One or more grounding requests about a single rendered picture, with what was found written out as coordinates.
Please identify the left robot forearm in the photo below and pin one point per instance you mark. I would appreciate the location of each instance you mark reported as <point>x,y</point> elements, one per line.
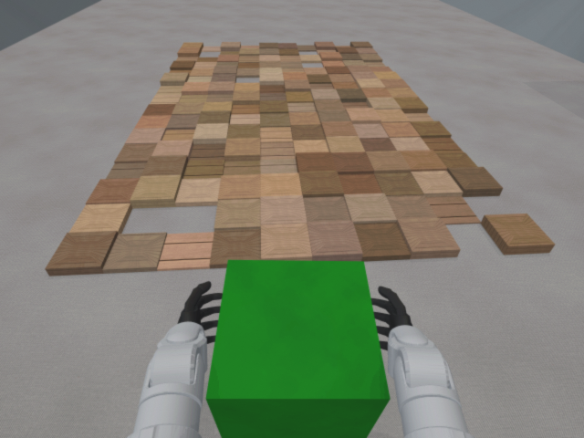
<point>172,393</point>

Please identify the carton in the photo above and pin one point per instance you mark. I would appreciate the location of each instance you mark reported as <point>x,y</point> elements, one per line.
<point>296,352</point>

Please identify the robot right hand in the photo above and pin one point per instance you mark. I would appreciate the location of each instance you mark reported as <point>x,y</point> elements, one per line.
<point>397,310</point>

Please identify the robot left hand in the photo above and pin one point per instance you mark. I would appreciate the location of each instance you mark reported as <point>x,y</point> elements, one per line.
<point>193,313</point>

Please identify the right robot forearm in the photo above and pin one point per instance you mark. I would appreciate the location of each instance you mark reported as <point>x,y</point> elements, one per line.
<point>426,394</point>

